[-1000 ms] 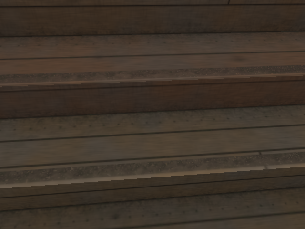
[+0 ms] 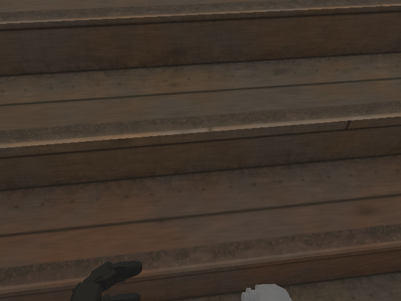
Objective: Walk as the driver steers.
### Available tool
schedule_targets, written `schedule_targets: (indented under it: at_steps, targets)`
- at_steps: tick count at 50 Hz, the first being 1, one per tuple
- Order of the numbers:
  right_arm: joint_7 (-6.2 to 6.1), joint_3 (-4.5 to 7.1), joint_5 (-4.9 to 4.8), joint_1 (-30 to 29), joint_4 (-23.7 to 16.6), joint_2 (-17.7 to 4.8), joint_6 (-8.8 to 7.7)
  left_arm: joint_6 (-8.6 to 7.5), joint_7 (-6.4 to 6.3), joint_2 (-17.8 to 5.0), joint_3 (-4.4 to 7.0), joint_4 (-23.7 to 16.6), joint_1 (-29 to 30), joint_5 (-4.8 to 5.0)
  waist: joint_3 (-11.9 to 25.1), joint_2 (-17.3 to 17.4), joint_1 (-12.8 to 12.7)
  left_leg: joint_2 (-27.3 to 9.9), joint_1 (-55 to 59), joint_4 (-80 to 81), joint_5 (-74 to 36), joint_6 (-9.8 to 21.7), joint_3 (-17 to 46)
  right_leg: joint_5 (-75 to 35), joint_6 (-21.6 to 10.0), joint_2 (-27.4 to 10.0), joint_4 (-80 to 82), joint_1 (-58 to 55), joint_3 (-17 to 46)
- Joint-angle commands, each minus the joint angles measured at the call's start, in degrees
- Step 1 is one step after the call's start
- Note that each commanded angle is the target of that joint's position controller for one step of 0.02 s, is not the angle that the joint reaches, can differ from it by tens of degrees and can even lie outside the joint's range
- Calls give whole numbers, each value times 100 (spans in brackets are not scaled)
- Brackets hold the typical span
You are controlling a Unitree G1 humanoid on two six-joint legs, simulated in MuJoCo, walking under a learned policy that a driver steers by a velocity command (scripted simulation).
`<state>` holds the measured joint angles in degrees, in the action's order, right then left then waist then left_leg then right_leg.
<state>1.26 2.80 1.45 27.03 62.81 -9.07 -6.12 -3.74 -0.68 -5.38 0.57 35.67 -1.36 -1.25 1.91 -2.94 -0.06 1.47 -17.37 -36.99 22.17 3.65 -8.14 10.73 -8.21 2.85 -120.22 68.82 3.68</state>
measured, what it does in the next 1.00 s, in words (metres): climbs: right foot 0.17 m higher, then left foot 0.17 m higher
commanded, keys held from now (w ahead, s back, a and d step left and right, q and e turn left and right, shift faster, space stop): w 1.00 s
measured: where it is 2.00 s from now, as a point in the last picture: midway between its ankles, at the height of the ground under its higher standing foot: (203, 2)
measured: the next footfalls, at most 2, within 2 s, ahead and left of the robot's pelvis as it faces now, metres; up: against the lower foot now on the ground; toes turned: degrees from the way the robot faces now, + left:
right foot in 0.22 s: +0.32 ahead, -0.08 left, +0.17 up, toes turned -6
left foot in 0.70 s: +0.59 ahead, +0.11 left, +0.34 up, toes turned +7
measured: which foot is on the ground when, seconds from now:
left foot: down 0.00-0.24, up 0.26-0.68, down 0.70-1.00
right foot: up 0.00-0.20, down 0.22-0.72, up 0.74-1.00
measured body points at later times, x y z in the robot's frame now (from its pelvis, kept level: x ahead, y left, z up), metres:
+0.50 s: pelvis +0.30 -0.01 +0.17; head +0.30 -0.02 +0.62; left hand +0.26 +0.22 +0.03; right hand +0.53 -0.19 +0.11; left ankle +0.34 +0.12 -0.24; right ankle +0.28 -0.07 -0.55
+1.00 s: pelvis +0.59 +0.04 +0.34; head +0.59 +0.04 +0.79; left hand +0.81 +0.21 +0.28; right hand +0.52 -0.19 +0.20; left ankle +0.55 +0.10 -0.38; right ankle +0.65 -0.10 -0.11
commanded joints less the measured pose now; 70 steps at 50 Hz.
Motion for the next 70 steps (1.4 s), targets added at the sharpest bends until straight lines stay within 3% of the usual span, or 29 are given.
schedule_targets:
  at_steps: [1,4,7,10,11,12,13,16,18,21,25,28,32,34,36,37,38,40,43,51,54,57,59,61,62,63,64,67,70]
  targets:
    - [39,-41,-9,-136,-234,-386,-311,36,-161,328,-227,-745,861,33,-869,412,-150,-1519,95,2751,-781,689,1426,1096,-129,-163,-1089,1509,-153]
    - [-172,-114,-96,571,-30,-229,-120,30,26,318,-385,-1204,1687,-19,-844,-19,101,-1110,415,3414,-968,480,860,1128,-113,-595,1328,1006,-1045]
    - [-381,-112,-299,498,-438,-406,-14,158,227,335,-408,-951,1283,100,333,266,172,-955,366,3827,-5524,883,305,906,-131,-333,4360,-2843,-2050]
    - [-287,273,-303,298,-866,-1645,-264,266,71,-328,-80,-298,-942,115,2025,1530,-836,-1626,2403,709,-10934,767,454,1382,-210,347,5913,-4515,-1646]
    - [-131,319,-303,16,-1062,-1558,-355,260,46,-769,83,-116,-1319,-15,2292,1505,-1035,-1483,2066,-611,-10032,600,501,1419,-340,189,6534,-5292,-1007]
    - [43,223,-418,125,-1478,-902,-445,199,-15,-1330,312,215,-1868,-159,2542,189,-897,-595,-374,-3037,-7151,283,793,2468,-1209,-1432,7692,-6674,2210]
    - [190,369,-129,-378,-1591,-910,-445,353,-70,-1668,539,202,-1618,-62,2584,-550,-1003,545,-1372,-6115,-1921,82,1205,3431,-1330,-1931,10372,-6314,5054]
    - [-37,81,175,-1196,-2562,180,-267,22,35,-775,386,1093,-748,78,156,773,17,-53,-3695,-8446,-2010,277,1547,2816,-737,-1905,9905,-4541,2953]
    - [-104,-237,115,-907,-2577,793,-52,-110,70,-6,179,1791,-1325,-72,-383,807,456,-67,-4190,-8523,-1937,461,1839,1186,-231,-1427,9616,-4148,1353]
    - [-174,-342,-38,-1191,-2652,743,178,-314,160,-38,111,2111,-1626,-71,-770,483,551,-52,-4739,-7703,-1575,339,1630,111,-101,-1228,9960,-3969,263]
    - [-382,-451,-37,-2674,-3302,742,266,-567,256,-786,175,2336,-2277,-5,-666,-79,244,-92,-6572,-9604,-291,491,1155,195,-309,-1628,10757,-5272,493]
    - [-283,-569,16,-3698,-3835,601,298,-492,99,-713,131,2469,-2706,70,-745,250,76,-568,-6104,-7427,-309,436,400,977,-104,-1190,11370,-5162,105]
    - [-103,-665,-213,-3166,-3483,858,394,-360,-226,-1090,229,2069,-2711,261,529,-47,120,-267,-1959,-3964,142,597,-497,-5138,-546,-1242,11650,-5510,-732]
    - [-221,-335,-301,-1760,-2998,198,469,-423,-156,-1607,354,1958,-3000,190,1485,-757,646,407,-949,-3174,667,625,-651,-9227,-465,-1632,9775,-6901,-656]
    - [-269,-7,68,-572,-2559,-682,426,-611,173,-1526,436,1526,-2551,337,2203,-206,1094,-525,836,-1370,1514,1141,1991,-7556,-83,-1167,6808,-5460,-565]
    - [-317,225,133,-124,-2336,-1245,520,-618,421,-1104,457,1158,-2108,215,2097,1441,1229,-1760,1317,1150,2665,1893,5469,-1540,185,223,3988,-3649,-382]
    - [-304,288,50,-892,-2307,-1196,545,-571,442,-681,449,904,-1911,-115,1929,1173,811,-1944,981,2059,3206,1698,6649,-571,231,226,1550,-2683,766]
    - [-223,140,-45,-1308,-1733,-500,310,-455,296,-244,249,302,-1440,-232,65,32,154,-1727,-507,1416,2366,1090,4665,-916,148,-175,847,-1538,343]
    - [-74,-77,77,-837,-762,418,36,-189,98,338,-6,172,-1521,-22,-363,311,-292,-1300,-693,1400,-64,720,2650,-410,-45,-24,-301,-723,570]
    - [-56,-20,-55,203,-326,-444,-336,100,-151,374,-185,-650,474,-78,-662,692,-30,-1439,628,2454,-887,849,1800,867,6,-532,-715,1667,-436]
    - [-229,-59,-37,823,-162,-247,-214,63,-36,367,-329,-1268,1635,-57,-791,555,274,-1181,994,3008,-693,582,1493,1178,19,-890,1128,1536,-874]
    - [-444,-78,-233,979,-347,-160,-31,196,211,307,-337,-1103,1482,68,-246,419,549,-1069,914,3963,-3692,881,891,1141,-116,-753,3941,-1305,-1768]
    - [-381,51,-213,675,-708,-902,-125,185,116,150,-167,-606,18,238,1054,1040,-252,-1400,1018,2289,-9349,890,683,1326,-237,29,4695,-4016,-1844]
    - [-131,261,-290,168,-927,-1498,-361,227,5,-601,124,-262,-1504,64,2118,1448,-1119,-1436,1597,-130,-10065,612,814,1409,-316,23,6104,-5419,-1033]
    - [42,212,-396,225,-1254,-1043,-461,154,-65,-1056,292,-10,-2024,-106,2454,416,-1090,-808,-482,-2168,-8004,323,936,2760,-834,-1384,7059,-6767,1499]
    - [231,297,-176,-278,-1554,-727,-455,285,-61,-1533,502,19,-2064,-84,2462,-781,-1198,448,-1457,-4908,-1660,136,1051,3809,-1185,-2252,9752,-6601,4310]
    - [177,323,55,-369,-1854,-257,-348,273,-20,-1475,530,22,-1096,-15,2116,-445,-597,138,-2246,-7017,-1625,99,1935,4218,-977,-2507,10306,-5968,4832]
    - [-73,93,122,-1053,-2515,303,-163,-29,20,-390,299,1191,-1067,-10,30,744,131,-193,-3624,-8187,-2284,375,1495,2304,-373,-2203,9722,-4446,2197]
    - [-125,-180,-58,-749,-2457,869,174,-250,111,123,142,1929,-1588,-117,-450,365,575,-114,-4620,-8474,-1952,557,1854,797,187,-1872,9798,-4478,365]
Velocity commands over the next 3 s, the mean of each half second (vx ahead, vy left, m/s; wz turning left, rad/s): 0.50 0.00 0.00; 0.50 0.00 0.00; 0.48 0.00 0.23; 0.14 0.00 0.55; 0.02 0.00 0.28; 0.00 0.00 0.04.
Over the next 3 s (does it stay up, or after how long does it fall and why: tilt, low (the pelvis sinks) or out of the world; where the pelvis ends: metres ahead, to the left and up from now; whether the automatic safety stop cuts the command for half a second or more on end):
stays up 1.20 -0.03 0.70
